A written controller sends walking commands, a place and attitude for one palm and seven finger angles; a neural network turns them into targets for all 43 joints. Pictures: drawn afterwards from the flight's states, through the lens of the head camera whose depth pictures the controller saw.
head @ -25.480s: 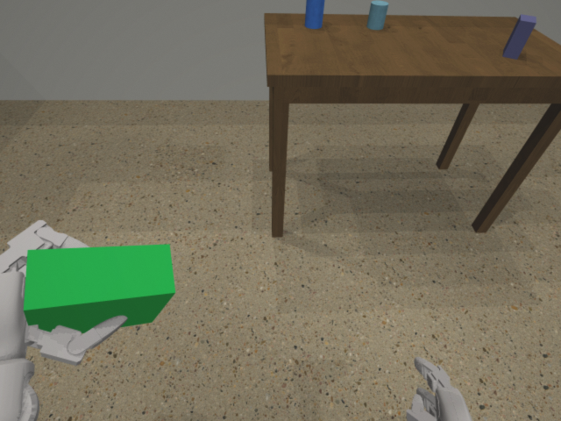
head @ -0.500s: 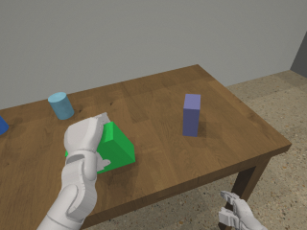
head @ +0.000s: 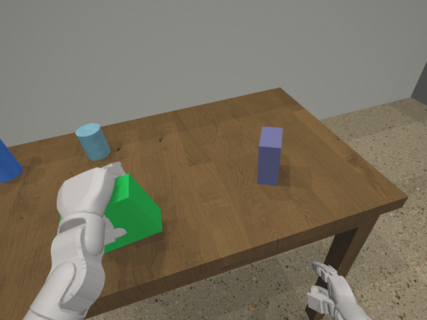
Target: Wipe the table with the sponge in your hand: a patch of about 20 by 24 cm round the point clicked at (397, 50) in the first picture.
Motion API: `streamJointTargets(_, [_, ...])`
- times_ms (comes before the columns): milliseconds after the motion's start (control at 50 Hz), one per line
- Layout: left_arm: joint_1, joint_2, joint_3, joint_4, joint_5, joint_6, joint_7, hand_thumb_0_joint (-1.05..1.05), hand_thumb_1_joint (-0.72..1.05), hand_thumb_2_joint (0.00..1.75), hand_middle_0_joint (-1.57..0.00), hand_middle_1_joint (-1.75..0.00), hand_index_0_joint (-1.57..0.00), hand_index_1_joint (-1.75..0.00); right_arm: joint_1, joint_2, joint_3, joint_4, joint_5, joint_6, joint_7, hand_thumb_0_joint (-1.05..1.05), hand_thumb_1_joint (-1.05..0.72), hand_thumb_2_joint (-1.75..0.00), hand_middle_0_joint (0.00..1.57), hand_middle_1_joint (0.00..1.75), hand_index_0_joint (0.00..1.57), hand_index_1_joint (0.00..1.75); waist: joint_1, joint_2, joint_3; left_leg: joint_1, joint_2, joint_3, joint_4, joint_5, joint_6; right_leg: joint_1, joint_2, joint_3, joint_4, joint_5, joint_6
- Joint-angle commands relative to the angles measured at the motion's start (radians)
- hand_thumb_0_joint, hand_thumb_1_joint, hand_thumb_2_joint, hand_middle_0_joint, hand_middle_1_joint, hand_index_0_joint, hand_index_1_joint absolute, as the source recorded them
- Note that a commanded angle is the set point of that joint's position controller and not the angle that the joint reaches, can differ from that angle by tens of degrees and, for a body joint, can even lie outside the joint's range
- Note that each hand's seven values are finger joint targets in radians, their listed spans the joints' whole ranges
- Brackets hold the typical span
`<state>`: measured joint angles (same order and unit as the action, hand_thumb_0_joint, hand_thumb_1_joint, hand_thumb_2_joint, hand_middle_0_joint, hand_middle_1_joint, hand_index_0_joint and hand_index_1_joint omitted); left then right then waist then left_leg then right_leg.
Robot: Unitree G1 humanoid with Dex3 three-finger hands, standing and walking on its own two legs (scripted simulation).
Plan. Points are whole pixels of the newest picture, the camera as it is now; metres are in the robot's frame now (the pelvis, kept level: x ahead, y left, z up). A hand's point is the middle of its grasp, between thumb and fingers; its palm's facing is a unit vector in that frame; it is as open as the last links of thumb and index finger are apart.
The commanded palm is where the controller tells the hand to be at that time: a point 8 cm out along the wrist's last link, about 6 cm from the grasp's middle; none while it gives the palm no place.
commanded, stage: wipe forward along the middle lane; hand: left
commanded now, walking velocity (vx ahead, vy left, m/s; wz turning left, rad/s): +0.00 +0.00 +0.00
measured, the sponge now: (122, 221) +0.26 +0.23 +0.08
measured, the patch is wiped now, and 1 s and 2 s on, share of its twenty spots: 0.90 0.95 0.95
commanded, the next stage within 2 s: slide back across to the first lane in 1.64 s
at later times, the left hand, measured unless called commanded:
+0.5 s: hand (111, 196) +0.29 +0.25 +0.12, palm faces +0.04 -0.07 -1.00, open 9.9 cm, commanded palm +0.26 +0.25 +0.16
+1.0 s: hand (111, 178) +0.34 +0.27 +0.12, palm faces -0.03 -0.03 -1.00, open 9.9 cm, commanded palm +0.32 +0.27 +0.15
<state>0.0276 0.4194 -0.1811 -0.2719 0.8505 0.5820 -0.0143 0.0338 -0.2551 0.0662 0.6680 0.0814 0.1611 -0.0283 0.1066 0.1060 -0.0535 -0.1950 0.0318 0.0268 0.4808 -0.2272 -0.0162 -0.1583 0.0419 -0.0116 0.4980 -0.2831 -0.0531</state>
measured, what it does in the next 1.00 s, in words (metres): stands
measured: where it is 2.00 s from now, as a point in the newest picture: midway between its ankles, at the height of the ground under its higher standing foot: outside the picture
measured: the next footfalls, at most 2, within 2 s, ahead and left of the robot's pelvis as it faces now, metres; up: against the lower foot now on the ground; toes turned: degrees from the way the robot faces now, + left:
none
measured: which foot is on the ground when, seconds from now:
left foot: down 0.00-1.00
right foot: down 0.00-1.00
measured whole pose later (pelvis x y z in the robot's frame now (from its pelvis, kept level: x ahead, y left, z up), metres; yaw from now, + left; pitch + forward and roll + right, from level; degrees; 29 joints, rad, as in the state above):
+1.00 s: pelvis -0.01 -0.01 +0.00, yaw +2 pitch +0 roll +0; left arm -0.46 0.44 -0.16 0.48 0.97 0.36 -0.05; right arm 0.10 -0.28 0.04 0.71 0.09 0.07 -0.08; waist 0.07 0.09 -0.07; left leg -0.26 0.03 -0.01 0.44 -0.18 -0.01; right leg -0.21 0.05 -0.05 0.46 -0.25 -0.06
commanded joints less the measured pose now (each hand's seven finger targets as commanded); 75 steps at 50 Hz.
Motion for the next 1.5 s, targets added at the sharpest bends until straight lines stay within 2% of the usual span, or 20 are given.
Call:
streamJointTargets(0, [-0.203,0.219,0.153,-0.092,0.061,-0.017,0.015,0.0,0.1,1.3,-1.2,-1.6,-1.2,-1.6,-0.302,-0.092,-0.041,-0.221,-0.004,-0.112,-0.011,0.0,-0.9,-0.9,0.2,0.3,0.2,0.3,0.016,-0.099,-0.125,0.086,-0.052,-0.047,-0.035,0.148,0.06,-0.037,-0.012,0.121,-0.139,0.089,-0.021])
streamJointTargets(40, [-0.252,0.166,0.1,-0.063,0.066,-0.029,0.01,0.0,0.1,1.3,-1.2,-1.6,-1.2,-1.6,-0.292,-0.084,-0.039,-0.216,-0.003,-0.124,-0.012,0.0,-0.9,-0.9,0.2,0.3,0.2,0.3,0.005,-0.121,-0.121,0.083,-0.053,-0.041,-0.032,0.153,0.061,-0.044,-0.015,0.099,-0.137,0.105,-0.015])
streamJointTargets(100, [-0.299,0.217,0.138,-0.012,0.085,-0.037,0.011,0.0,0.1,1.3,-1.2,-1.6,-1.2,-1.6,-0.289,-0.095,-0.039,-0.199,-0.006,-0.129,-0.018,0.0,-0.9,-0.9,0.2,0.3,0.2,0.3,0.005,-0.107,-0.111,0.083,-0.052,-0.043,-0.047,0.13,0.058,-0.047,-0.012,0.114,-0.149,0.081,-0.021])
streamJointTargets(260, [-0.399,0.171,0.084,0.167,0.112,-0.05,0.002,0.0,0.1,1.3,-1.2,-1.6,-1.2,-1.6,-0.275,-0.096,-0.039,-0.176,-0.008,-0.144,-0.03,0.0,-0.9,-0.9,0.2,0.3,0.2,0.3,0.001,-0.149,-0.096,0.066,-0.061,-0.028,-0.054,0.107,0.059,-0.051,-0.021,0.094,-0.165,0.073,-0.01])
streamJointTargets(300, [-0.41,0.224,0.128,0.199,0.122,-0.047,0.001,0.0,0.1,1.3,-1.2,-1.6,-1.2,-1.6,-0.272,-0.104,-0.041,-0.168,-0.008,-0.143,-0.031,0.0,-0.9,-0.9,0.2,0.3,0.2,0.3,0.007,-0.151,-0.105,0.068,-0.063,-0.033,-0.064,0.098,0.056,-0.044,-0.018,0.112,-0.17,0.048,-0.016])
streamJointTargets(320, [-0.446,0.172,0.073,0.214,0.122,-0.045,-0.005,0.0,0.1,1.3,-1.2,-1.6,-1.2,-1.6,-0.277,-0.098,-0.036,-0.176,-0.004,-0.145,-0.033,0.0,-0.9,-0.9,0.2,0.3,0.2,0.3,-0.002,-0.141,-0.103,0.061,-0.064,-0.025,-0.064,0.094,0.058,-0.045,-0.022,0.091,-0.168,0.05,-0.011])
streamJointTargets(360, [-0.452,0.175,0.08,0.257,0.12,-0.049,-0.011,0.0,0.1,1.3,-1.2,-1.6,-1.2,-1.6,-0.265,-0.102,-0.04,-0.167,-0.005,-0.146,-0.032,0.0,-0.9,-0.9,0.2,0.3,0.2,0.3,0.0,-0.15,-0.108,0.06,-0.064,-0.026,-0.059,0.104,0.059,-0.041,-0.023,0.088,-0.166,0.08,-0.008])
streamJointTargets(400, [-0.472,0.231,0.127,0.288,0.125,-0.061,-0.015,0.0,0.1,1.3,-1.2,-1.6,-1.2,-1.6,-0.255,-0.11,-0.042,-0.157,-0.007,-0.146,-0.036,0.0,-0.9,-0.9,0.2,0.3,0.2,0.3,-0.004,-0.154,-0.108,0.062,-0.065,-0.028,-0.062,0.094,0.057,-0.043,-0.022,0.107,-0.174,0.06,-0.011])
streamJointTargets(420, [-0.509,0.173,0.073,0.292,0.116,-0.071,-0.022,0.0,0.1,1.3,-1.2,-1.6,-1.2,-1.6,-0.254,-0.102,-0.037,-0.171,-0.004,-0.15,-0.039,0.0,-0.9,-0.9,0.2,0.3,0.2,0.3,-0.013,-0.163,-0.108,0.054,-0.065,-0.022,-0.061,0.094,0.06,-0.039,-0.026,0.084,-0.169,0.081,-0.005])
streamJointTargets(580, [-0.561,0.179,0.087,0.401,0.117,-0.14,-0.022,0.0,0.1,1.3,-1.2,-1.6,-1.2,-1.6,-0.211,-0.111,-0.047,-0.154,-0.002,-0.149,-0.046,0.0,-0.9,-0.9,0.2,0.3,0.2,0.3,-0.025,-0.153,-0.095,0.052,-0.064,-0.019,-0.061,0.099,0.058,-0.054,-0.027,0.079,-0.176,0.118,-0.002])
streamJointTargets(600, [-0.571,0.218,0.126,0.409,0.124,-0.149,-0.017,0.0,0.1,1.3,-1.2,-1.6,-1.2,-1.6,-0.199,-0.116,-0.05,-0.151,-0.004,-0.151,-0.046,0.0,-0.9,-0.9,0.2,0.3,0.2,0.3,-0.024,-0.159,-0.099,0.059,-0.063,-0.026,-0.069,0.093,0.057,-0.054,-0.021,0.089,-0.181,0.098,-0.01])
streamJointTargets(620, [-0.573,0.173,0.088,0.421,0.118,-0.156,-0.017,0.0,0.1,1.3,-1.2,-1.6,-1.2,-1.6,-0.2,-0.112,-0.049,-0.159,-0.001,-0.154,-0.047,0.0,-0.9,-0.9,0.2,0.3,0.2,0.3,-0.026,-0.153,-0.103,0.053,-0.064,-0.02,-0.065,0.103,0.06,-0.046,-0.025,0.071,-0.175,0.123,-0.006])
streamJointTargets(700, [-0.601,0.212,0.124,0.491,0.126,-0.172,-0.008,0.0,0.1,1.3,-1.2,-1.6,-1.2,-1.6,-0.172,-0.124,-0.058,-0.137,-0.001,-0.149,-0.05,0.0,-0.9,-0.9,0.2,0.3,0.2,0.3,-0.033,-0.187,-0.109,0.054,-0.062,-0.021,-0.066,0.1,0.058,-0.055,-0.023,0.085,-0.183,0.122,-0.006])
streamJointTargets(760, [-0.665,0.164,0.065,0.553,0.128,-0.179,-0.009,0.0,0.1,1.3,-1.2,-1.6,-1.2,-1.6,-0.162,-0.124,-0.058,-0.132,0.005,-0.148,-0.054,0.0,-0.9,-0.9,0.2,0.3,0.2,0.3,-0.045,-0.167,-0.092,0.036,-0.062,-0.015,-0.066,0.08,0.06,-0.076,-0.029,0.065,-0.184,0.104,-0.001])
streamJointTargets(800, [-0.674,0.217,0.108,0.599,0.138,-0.183,-0.007,0.0,0.1,1.3,-1.2,-1.6,-1.2,-1.6,-0.145,-0.132,-0.059,-0.123,0.003,-0.146,-0.056,0.0,-0.9,-0.9,0.2,0.3,0.2,0.3,-0.042,-0.178,-0.097,0.03,-0.062,-0.022,-0.073,0.073,0.058,-0.075,-0.024,0.072,-0.185,0.089,-0.006])
streamJointTargets(880, [-0.735,0.196,0.076,0.696,0.143,-0.2,-0.012,0.0,0.1,1.3,-1.2,-1.6,-1.2,-1.6,-0.115,-0.134,-0.062,-0.114,0.006,-0.141,-0.06,0.0,-0.9,-0.9,0.2,0.3,0.2,0.3,-0.055,-0.184,-0.104,-0.003,-0.062,-0.012,-0.06,0.059,0.06,-0.088,-0.032,0.058,-0.178,0.092,0.005])
streamJointTargets(900, [-0.734,0.255,0.129,0.705,0.151,-0.209,-0.008,0.0,0.1,1.3,-1.2,-1.6,-1.2,-1.6,-0.105,-0.142,-0.065,-0.11,0.005,-0.14,-0.059,0.0,-0.9,-0.9,0.2,0.3,0.2,0.3,-0.051,-0.179,-0.125,0.005,-0.061,-0.019,-0.065,0.062,0.059,-0.077,-0.028,0.073,-0.179,0.086,-0.002])
streamJointTargets(920, [-0.748,0.206,0.084,0.698,0.146,-0.217,-0.011,0.0,0.1,1.3,-1.2,-1.6,-1.2,-1.6,-0.104,-0.135,-0.062,-0.127,0.007,-0.14,-0.059,0.0,-0.9,-0.9,0.2,0.3,0.2,0.3,-0.052,-0.155,-0.136,-0.004,-0.063,-0.014,-0.061,0.07,0.061,-0.069,-0.031,0.05,-0.166,0.106,0.001])
streamJointTargets(1000, [-0.79,0.261,0.132,0.755,0.146,-0.242,-0.006,0.0,0.1,1.3,-1.2,-1.6,-1.2,-1.6,-0.078,-0.142,-0.067,-0.116,0.006,-0.134,-0.059,0.0,-0.9,-0.9,0.2,0.3,0.2,0.3,-0.057,-0.171,-0.132,-0.016,-0.059,-0.021,-0.059,0.066,0.062,-0.079,-0.03,0.06,-0.17,0.109,0.001])
streamJointTargets(1480, [-1.028,0.314,0.131,1.022,0.184,-0.329,0.044,0.0,0.1,1.3,-1.2,-1.6,-1.2,-1.6,0.054,-0.16,-0.089,-0.08,0.011,-0.108,-0.053,0.0,-0.9,-0.9,0.2,0.3,0.2,0.3,-0.103,-0.157,-0.19,-0.085,-0.052,-0.012,-0.039,0.068,0.07,-0.115,-0.03,0.033,-0.139,0.151,0.009])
